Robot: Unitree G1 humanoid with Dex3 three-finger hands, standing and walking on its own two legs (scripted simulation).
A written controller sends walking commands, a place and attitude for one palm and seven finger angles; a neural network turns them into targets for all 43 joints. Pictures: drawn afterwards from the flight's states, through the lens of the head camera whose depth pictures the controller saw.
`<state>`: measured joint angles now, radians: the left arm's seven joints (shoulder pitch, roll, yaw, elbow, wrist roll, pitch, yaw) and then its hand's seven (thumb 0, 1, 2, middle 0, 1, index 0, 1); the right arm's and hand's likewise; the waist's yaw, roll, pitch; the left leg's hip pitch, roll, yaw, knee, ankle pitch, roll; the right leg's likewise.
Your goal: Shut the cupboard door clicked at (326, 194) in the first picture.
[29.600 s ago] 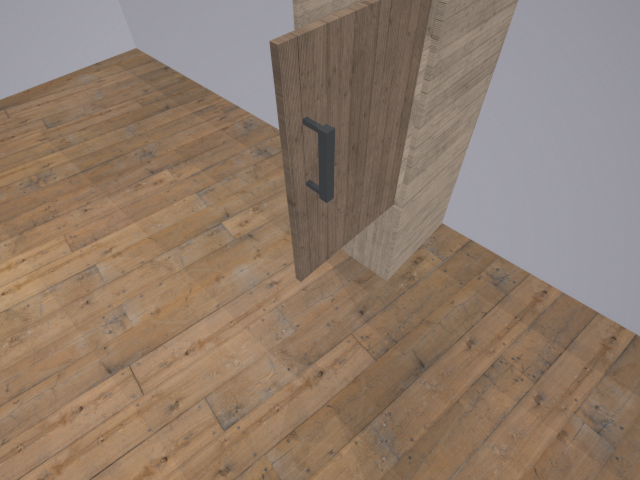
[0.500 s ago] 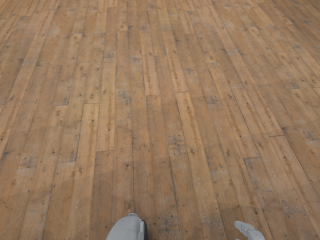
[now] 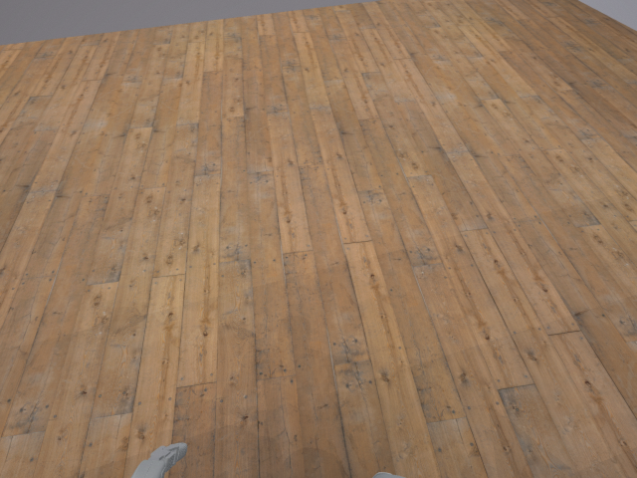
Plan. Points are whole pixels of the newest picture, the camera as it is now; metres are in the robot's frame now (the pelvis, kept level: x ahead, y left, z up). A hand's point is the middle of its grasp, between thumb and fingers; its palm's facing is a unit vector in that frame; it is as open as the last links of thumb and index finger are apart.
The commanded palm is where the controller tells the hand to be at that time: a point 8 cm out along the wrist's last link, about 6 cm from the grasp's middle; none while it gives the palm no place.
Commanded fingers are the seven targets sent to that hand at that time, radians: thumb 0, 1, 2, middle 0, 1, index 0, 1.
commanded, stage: turn to face it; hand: left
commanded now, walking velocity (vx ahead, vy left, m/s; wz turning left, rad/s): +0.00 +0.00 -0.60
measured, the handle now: out of the picture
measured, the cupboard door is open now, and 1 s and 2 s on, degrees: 65 65 65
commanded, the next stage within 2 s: none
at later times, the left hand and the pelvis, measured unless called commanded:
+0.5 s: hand (175, 454) +0.18 +0.22 -0.17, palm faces -0.18 -0.96 -0.20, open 7.4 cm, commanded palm none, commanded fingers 0.00 0.90 0.90 -0.20 -0.30 -0.20 -0.30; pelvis +0.07 +0.03 +0.00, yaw -15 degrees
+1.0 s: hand (247, 384) +0.28 +0.13 -0.15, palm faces -0.53 -0.81 -0.26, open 7.4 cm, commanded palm none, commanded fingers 0.00 0.90 0.90 -0.20 -0.30 -0.20 -0.30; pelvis +0.08 +0.01 +0.00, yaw -33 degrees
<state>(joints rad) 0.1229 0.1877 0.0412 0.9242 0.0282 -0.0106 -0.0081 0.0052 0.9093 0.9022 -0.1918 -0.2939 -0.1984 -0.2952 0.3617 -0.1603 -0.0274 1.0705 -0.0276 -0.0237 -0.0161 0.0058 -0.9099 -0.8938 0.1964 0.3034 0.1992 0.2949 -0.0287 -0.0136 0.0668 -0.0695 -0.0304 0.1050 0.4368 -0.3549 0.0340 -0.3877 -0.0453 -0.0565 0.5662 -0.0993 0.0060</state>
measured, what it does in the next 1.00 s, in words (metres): steps on the spot, turning right: left foot, then right foot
